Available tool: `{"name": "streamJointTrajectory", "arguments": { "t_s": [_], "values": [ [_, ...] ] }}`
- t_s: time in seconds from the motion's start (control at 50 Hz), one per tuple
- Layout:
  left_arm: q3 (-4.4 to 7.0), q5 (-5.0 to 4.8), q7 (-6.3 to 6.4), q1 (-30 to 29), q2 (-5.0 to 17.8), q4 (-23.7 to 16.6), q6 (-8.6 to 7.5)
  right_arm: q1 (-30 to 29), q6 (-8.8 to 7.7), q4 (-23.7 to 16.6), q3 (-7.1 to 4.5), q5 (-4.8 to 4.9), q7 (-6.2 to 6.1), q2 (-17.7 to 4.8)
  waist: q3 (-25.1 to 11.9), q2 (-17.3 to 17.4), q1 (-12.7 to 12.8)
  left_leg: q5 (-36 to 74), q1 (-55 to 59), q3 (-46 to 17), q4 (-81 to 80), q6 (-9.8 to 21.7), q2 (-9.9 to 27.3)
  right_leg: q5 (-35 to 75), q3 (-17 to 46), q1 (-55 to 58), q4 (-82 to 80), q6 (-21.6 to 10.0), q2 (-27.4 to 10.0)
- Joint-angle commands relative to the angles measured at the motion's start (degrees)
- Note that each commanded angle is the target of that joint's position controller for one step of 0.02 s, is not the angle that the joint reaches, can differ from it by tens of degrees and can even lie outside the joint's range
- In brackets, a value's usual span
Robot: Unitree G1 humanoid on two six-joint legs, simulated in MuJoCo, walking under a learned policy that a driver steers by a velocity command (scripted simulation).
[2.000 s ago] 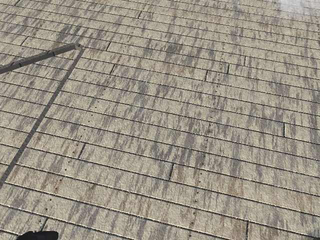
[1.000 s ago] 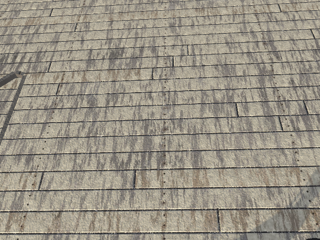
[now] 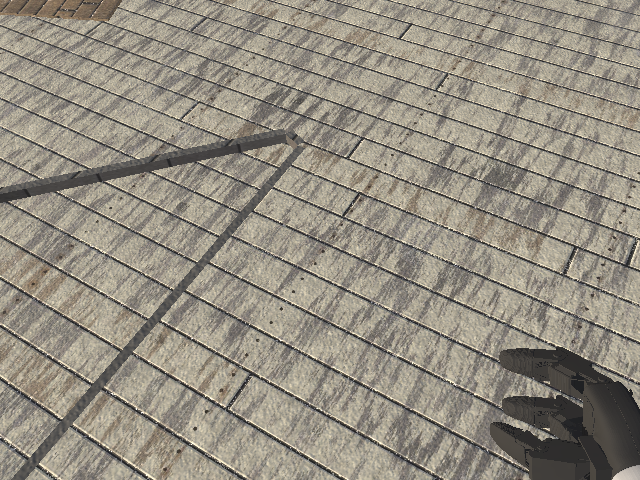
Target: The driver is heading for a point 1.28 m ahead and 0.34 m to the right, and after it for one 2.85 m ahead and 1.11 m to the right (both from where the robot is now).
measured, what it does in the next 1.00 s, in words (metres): walks ahead, turning right: right foot, then left foot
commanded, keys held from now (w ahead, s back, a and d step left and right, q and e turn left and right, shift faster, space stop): w+e+shift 0.58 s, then w+shift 0.18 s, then w+q+shift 0.24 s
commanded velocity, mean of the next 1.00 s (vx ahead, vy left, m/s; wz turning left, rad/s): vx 0.98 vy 0.00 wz -0.49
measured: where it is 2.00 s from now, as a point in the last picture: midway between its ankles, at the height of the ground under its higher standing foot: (543, 68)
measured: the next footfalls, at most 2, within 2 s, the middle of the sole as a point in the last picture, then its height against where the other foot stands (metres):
right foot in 0.48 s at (462, 403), level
left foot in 0.98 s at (489, 225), level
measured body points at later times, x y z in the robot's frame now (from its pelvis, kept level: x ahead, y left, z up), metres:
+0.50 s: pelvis +0.43 -0.05 -0.01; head +0.44 -0.07 +0.44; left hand +0.69 +0.14 -0.08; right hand +0.38 -0.32 -0.14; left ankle +0.19 +0.13 -0.64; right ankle +0.56 -0.13 -0.70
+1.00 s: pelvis +0.87 -0.19 +0.00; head +0.90 -0.21 +0.45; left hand +1.04 +0.05 -0.12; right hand +0.94 -0.52 -0.06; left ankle +1.04 -0.20 -0.70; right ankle +0.58 -0.14 -0.65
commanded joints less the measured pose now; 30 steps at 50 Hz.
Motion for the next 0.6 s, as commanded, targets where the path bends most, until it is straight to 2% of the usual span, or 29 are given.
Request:
{"name": "streamJointTrajectory", "arguments": {
  "t_s": [0.02,0.04,0.06,0.08,0.1,0.12,0.14,0.16,0.18,0.2,0.24,0.28,0.3,0.34,0.36,0.38,0.4,0.42,0.44,0.46,0.48,0.5,0.52,0.54,0.56,0.58,0.6],
  "values": [
    [2.03,1.71,0.70,-7.85,12.31,-6.14,-1.34,32.09,1.19,3.28,-7.61,0.26,-3.67,-17.24,-18.13,-7.57,-23.83,-10.90,62.78,-17.45,1.31,2.26,11.16,47.51,7.61,-40.43,45.04,-7.59,-5.51],
    [0.38,-0.77,0.13,-1.04,4.42,-8.02,-3.06,31.23,0.19,3.53,-7.21,-2.16,-3.72,-19.08,-31.55,10.50,-15.86,-35.97,71.85,-46.83,-11.65,7.12,24.52,5.04,14.74,-52.16,64.38,-6.61,4.31],
    [2.74,-3.83,0.06,-9.26,11.74,-9.66,-4.16,30.31,-0.29,4.34,-6.01,-2.99,-3.38,-13.10,-25.64,7.78,-18.32,-41.15,63.31,-49.41,-21.06,4.72,23.22,6.81,19.68,-56.84,68.56,-7.02,2.78],
    [3.12,-5.15,0.33,-14.88,10.60,-12.35,-3.81,27.39,-0.76,5.79,-5.27,-2.92,-3.24,-10.32,-13.29,6.97,-16.52,-34.22,54.34,-39.78,-21.92,3.34,21.86,10.36,16.82,-61.57,69.40,-6.29,1.23],
    [2.62,-3.84,0.54,-16.48,8.08,-12.49,-3.29,25.50,-1.38,7.33,-5.06,-2.82,-2.92,-9.24,-6.84,1.82,-13.83,-19.19,44.65,-29.59,-21.44,2.49,20.45,12.62,16.23,-59.68,66.89,-5.93,-1.59],
    [2.93,-2.56,0.78,-15.22,6.51,-12.39,-2.27,22.01,-2.00,8.53,-4.78,-3.33,-2.77,-7.10,-4.72,3.11,-9.96,-17.56,37.07,-24.63,-23.64,2.42,18.58,16.03,15.44,-57.35,65.53,-5.58,-3.39],
    [2.97,-2.76,0.44,-12.26,5.07,-11.21,-0.76,19.32,-2.50,9.39,-4.49,-3.72,-2.58,-4.80,-3.13,4.38,-7.17,-14.59,30.98,-19.77,-25.13,2.11,17.30,17.88,15.73,-53.22,65.44,-5.39,-5.21],
    [3.06,-3.09,0.17,-11.03,3.98,-10.72,0.64,16.94,-2.66,10.19,-4.28,-3.23,-2.36,-3.00,-1.36,4.77,-5.73,-11.95,27.81,-14.98,-26.99,1.72,16.45,17.87,15.19,-52.34,65.16,-5.22,-6.03],
    [3.09,-3.30,0.08,-11.35,3.53,-10.95,1.94,15.44,-2.89,10.95,-4.29,-2.36,-2.20,-2.67,1.05,5.51,-4.89,-8.54,25.29,-10.45,-28.44,1.06,16.37,16.72,14.92,-52.90,64.53,-4.89,-6.91],
    [3.21,-2.96,0.04,-12.91,3.64,-11.50,2.80,14.10,-3.09,11.59,-4.44,-1.90,-2.27,-2.96,3.71,4.89,-4.21,-4.93,23.59,-5.96,-29.39,-0.06,15.60,16.81,14.63,-54.72,63.17,-4.67,-7.37],
    [3.34,-2.17,0.11,-16.82,4.57,-13.17,3.40,13.47,-3.35,12.26,-4.72,-2.83,-2.83,-4.32,6.63,3.86,-4.07,-0.58,22.04,0.58,-31.08,-0.85,13.66,22.98,14.03,-58.08,60.18,-4.15,-6.99],
    [3.10,-1.86,-0.54,-21.66,5.24,-15.32,2.82,13.88,-3.46,12.46,-4.80,-3.44,-3.57,-5.36,9.06,3.20,-4.65,4.34,22.24,6.07,-32.13,-0.67,11.48,29.92,11.58,-59.71,52.49,-3.96,-5.59],
    [3.08,-1.63,-1.08,-23.84,5.95,-15.94,2.40,14.86,-3.40,12.70,-4.89,-3.52,-3.99,-6.10,9.41,1.13,-5.40,6.07,24.15,8.09,-32.58,-0.92,10.85,33.00,9.78,-60.10,48.75,-4.40,-4.76],
    [2.86,-1.46,-2.54,-28.73,6.70,-17.64,1.59,17.42,-3.18,13.17,-5.44,-2.98,-4.68,-9.28,9.85,-2.47,-7.25,11.26,29.34,11.00,-33.02,-2.24,11.43,37.47,6.06,-59.63,39.53,-5.89,-3.13],
    [2.70,-1.45,-3.48,-31.00,6.62,-18.81,1.16,18.51,-2.90,13.45,-5.72,-2.64,-5.04,-11.12,9.85,-2.95,-7.71,17.59,32.69,11.91,-32.21,-3.15,12.30,38.03,4.03,-59.02,35.14,-6.77,-2.14],
    [2.88,-1.58,-4.21,-31.91,7.25,-19.73,0.89,18.25,-2.50,13.32,-5.98,-2.66,-5.37,-13.00,8.94,-2.10,-7.13,28.48,35.24,12.99,-30.12,-3.95,12.89,38.02,1.72,-56.19,31.61,-7.70,-0.50],
    [3.56,-1.95,-4.59,-31.58,8.93,-20.21,0.76,18.90,-1.86,13.34,-6.28,-2.75,-5.73,-14.66,6.40,-0.74,-6.33,43.96,39.11,13.42,-26.37,-4.90,12.91,36.97,-1.68,-53.00,30.53,-8.55,2.68],
    [4.35,-2.59,-4.61,-28.88,10.55,-20.25,1.04,19.05,-0.94,13.10,-6.76,-2.40,-6.07,-16.78,3.21,2.14,-4.15,59.14,42.40,13.46,-20.45,-5.23,13.50,33.46,-4.20,-48.72,31.06,-9.26,5.63],
    [5.44,-3.11,-4.36,-22.66,12.71,-19.56,1.86,17.34,0.01,12.32,-7.30,-1.75,-6.10,-18.88,-0.52,5.68,-0.01,70.95,43.60,13.11,-12.15,-4.75,14.70,28.28,-4.70,-42.08,32.42,-10.44,7.48],
    [7.31,-2.99,-3.87,-12.00,16.58,-17.60,2.96,14.06,0.54,11.02,-7.63,-1.21,-5.66,-20.01,-5.61,7.67,6.12,75.44,40.06,11.84,0.50,-3.53,15.58,23.34,-3.35,-29.36,33.77,-12.52,8.48],
    [9.91,-2.65,-2.93,-0.49,21.29,-14.36,3.71,11.39,0.05,9.09,-7.03,-0.18,-5.25,-17.94,-10.37,4.24,11.45,71.33,30.52,11.08,18.40,-3.61,12.39,26.56,-0.01,-11.06,27.48,-14.94,10.33],
    [9.23,-2.65,-2.11,-0.45,21.58,-12.60,4.29,12.70,-1.59,8.98,-3.93,-1.91,-4.16,-6.80,-3.71,-13.87,6.60,-6.27,12.32,7.90,46.00,-6.24,1.36,24.72,12.35,-5.60,25.24,-18.18,5.48],
    [7.83,0.01,-2.62,-6.30,20.71,-16.29,2.36,20.46,-4.18,4.33,-1.74,-0.47,-3.51,-1.65,-14.97,-24.71,-4.25,-28.60,-6.82,-5.30,61.56,-6.73,-6.80,4.12,48.13,5.92,12.96,-30.73,-4.82],
    [7.31,0.42,-2.94,-6.95,16.79,-18.19,0.69,13.60,-6.13,3.14,-2.48,-0.50,-3.33,-8.76,-16.57,-11.35,0.10,-21.52,-9.68,-13.18,57.44,-3.34,-3.81,-7.97,58.47,4.53,1.13,-27.91,-7.57],
    [6.82,0.26,-3.34,-7.34,14.63,-17.75,-0.75,8.18,-6.60,1.48,-3.07,0.44,-3.54,-10.31,-9.41,-2.18,-1.34,-17.27,-10.18,-12.86,50.19,-1.40,-1.60,-10.54,57.95,-2.44,-2.81,-24.07,-7.30],
    [6.73,-0.05,-3.72,-11.55,14.51,-18.16,-1.78,8.68,-6.53,2.00,-2.84,-0.12,-4.03,-9.09,-4.96,5.07,-5.58,-13.59,-6.91,-13.32,44.41,-1.79,0.56,-7.37,55.25,-11.87,-2.36,-22.89,-6.39],
    [6.45,0.13,-3.51,-16.04,13.63,-19.13,-2.38,10.46,-5.84,3.06,-2.89,-1.06,-4.26,-8.68,-2.78,6.48,-8.17,-11.33,-2.62,-13.92,40.28,-2.85,2.58,-1.16,49.77,-19.39,-0.98,-22.38,-4.31]
  ]
}}
Velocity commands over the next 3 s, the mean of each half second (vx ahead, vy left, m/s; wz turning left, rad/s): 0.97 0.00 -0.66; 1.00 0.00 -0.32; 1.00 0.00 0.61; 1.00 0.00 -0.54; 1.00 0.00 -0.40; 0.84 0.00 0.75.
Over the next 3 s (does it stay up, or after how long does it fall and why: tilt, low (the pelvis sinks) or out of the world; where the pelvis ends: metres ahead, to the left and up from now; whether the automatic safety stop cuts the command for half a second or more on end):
stays up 2.42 -0.97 0.19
